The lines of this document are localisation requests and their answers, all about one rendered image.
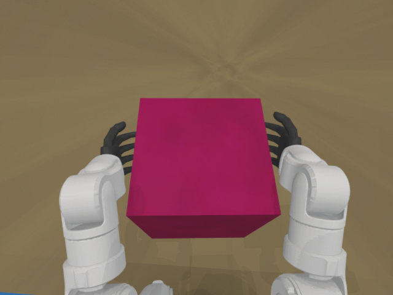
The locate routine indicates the robot left hand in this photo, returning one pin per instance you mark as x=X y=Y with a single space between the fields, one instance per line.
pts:
x=112 y=142

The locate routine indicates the robot right upper arm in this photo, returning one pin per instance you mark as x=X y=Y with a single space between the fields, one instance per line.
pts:
x=301 y=284

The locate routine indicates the carton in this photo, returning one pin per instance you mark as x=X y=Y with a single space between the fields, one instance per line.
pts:
x=201 y=168

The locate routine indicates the robot right hand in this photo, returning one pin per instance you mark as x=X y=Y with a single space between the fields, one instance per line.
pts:
x=288 y=133

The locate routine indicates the robot left forearm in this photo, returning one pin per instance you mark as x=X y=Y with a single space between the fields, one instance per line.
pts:
x=88 y=205

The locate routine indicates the robot right forearm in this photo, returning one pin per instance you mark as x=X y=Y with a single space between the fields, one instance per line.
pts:
x=318 y=207

